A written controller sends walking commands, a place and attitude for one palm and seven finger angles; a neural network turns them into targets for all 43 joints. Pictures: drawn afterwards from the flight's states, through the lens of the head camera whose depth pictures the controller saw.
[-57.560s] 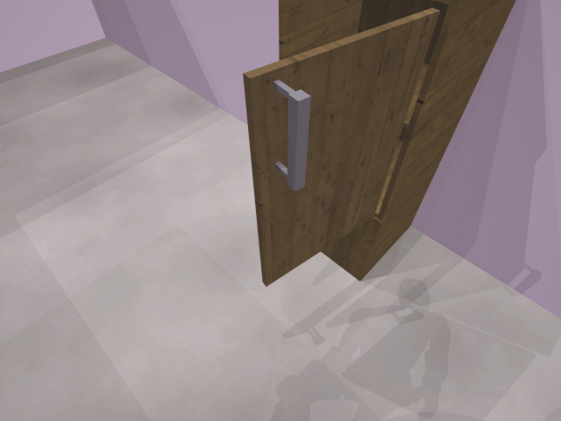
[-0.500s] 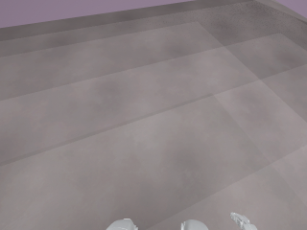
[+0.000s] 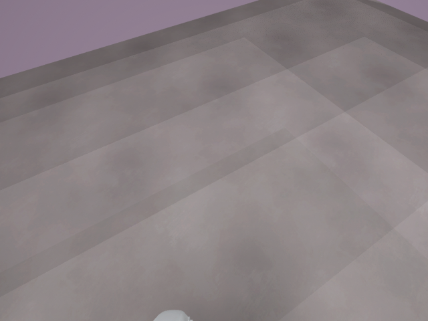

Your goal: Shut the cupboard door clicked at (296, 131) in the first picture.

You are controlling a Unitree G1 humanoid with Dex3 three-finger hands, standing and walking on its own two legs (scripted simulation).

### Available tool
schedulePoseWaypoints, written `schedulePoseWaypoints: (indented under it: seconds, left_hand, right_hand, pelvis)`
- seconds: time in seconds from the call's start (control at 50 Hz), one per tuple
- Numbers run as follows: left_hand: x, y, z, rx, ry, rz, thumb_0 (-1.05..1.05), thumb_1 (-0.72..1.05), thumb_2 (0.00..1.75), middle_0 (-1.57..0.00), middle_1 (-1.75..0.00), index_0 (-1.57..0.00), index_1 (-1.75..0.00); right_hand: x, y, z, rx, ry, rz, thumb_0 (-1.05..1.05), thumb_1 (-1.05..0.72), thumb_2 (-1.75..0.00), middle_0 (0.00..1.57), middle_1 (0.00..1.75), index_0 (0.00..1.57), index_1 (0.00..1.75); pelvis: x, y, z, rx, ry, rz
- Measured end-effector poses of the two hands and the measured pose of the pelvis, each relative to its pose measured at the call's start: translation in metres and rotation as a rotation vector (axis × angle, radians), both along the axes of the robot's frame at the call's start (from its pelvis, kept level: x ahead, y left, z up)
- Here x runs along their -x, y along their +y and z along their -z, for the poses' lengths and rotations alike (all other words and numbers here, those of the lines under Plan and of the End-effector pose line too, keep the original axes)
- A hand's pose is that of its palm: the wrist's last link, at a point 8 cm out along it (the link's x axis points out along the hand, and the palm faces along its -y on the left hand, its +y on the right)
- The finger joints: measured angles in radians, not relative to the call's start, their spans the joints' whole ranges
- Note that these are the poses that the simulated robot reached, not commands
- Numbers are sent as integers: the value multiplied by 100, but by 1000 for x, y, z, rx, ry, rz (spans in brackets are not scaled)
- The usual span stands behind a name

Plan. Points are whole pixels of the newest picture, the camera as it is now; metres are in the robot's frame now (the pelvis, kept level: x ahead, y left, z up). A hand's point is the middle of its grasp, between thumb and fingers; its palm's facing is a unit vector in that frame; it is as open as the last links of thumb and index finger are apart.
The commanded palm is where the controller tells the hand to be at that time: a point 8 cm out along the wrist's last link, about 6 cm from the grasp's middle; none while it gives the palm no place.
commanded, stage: turn to face it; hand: left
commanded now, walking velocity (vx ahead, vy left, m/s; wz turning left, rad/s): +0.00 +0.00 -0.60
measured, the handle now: out of the picture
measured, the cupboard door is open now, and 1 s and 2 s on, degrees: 33 33 33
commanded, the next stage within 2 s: none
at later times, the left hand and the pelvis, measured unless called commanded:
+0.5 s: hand (136, 271) +0.24 +0.20 -0.16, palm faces -0.29 -0.92 -0.25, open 7.4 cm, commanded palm none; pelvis +0.07 +0.02 -0.01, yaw -19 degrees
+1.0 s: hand (170, 232) +0.33 +0.14 -0.17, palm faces -0.57 -0.80 -0.19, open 7.4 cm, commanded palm none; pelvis +0.13 +0.02 +0.00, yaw -36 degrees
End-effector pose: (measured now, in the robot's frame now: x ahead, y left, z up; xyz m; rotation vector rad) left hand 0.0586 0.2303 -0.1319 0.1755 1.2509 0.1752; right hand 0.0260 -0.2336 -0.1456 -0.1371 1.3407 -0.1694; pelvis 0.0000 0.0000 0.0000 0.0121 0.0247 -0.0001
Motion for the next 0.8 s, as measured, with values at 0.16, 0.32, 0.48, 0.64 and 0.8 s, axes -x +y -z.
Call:
schedulePoseWaypoints:
  seconds: [0.16,0.32,0.48,0.64,0.8]
  left_hand:
    - [-28,24,5,5,47,53,1,92,90,-20,-30,-21,-30]
    - [-93,48,11,13,17,163,1,91,90,-20,-30,-20,-30]
    - [-175,23,-3,-9,-60,334,1,91,90,-19,-30,-20,-29]
    - [-215,-17,-4,-34,-118,451,1,90,90,-20,-30,-20,-30]
    - [-234,-24,11,7,-15,540,1,90,90,-20,-30,-21,-30]
  right_hand:
    - [-58,7,-15,39,-140,44,0,-91,-90,20,30,20,30]
    - [-68,16,-27,104,-192,89,0,-91,-90,21,30,20,30]
    - [-37,-2,-21,108,-138,219,0,-90,-90,21,30,20,30]
    - [-10,-30,-3,115,-66,355,1,-91,-90,21,30,20,30]
    - [-29,-17,-22,147,-144,438,1,-91,-90,20,30,20,30]
  pelvis:
    - [-26,16,-1,4,11,98]
    - [-48,35,3,32,1,204]
    - [-66,24,3,56,-3,312]
    - [-80,11,13,40,-8,398]
    - [-108,21,9,20,2,502]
